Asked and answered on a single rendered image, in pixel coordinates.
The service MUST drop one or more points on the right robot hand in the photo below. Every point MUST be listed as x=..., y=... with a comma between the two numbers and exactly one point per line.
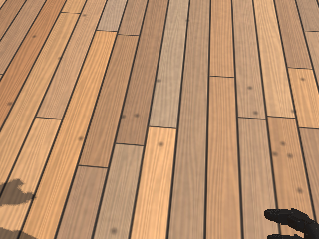
x=294, y=219

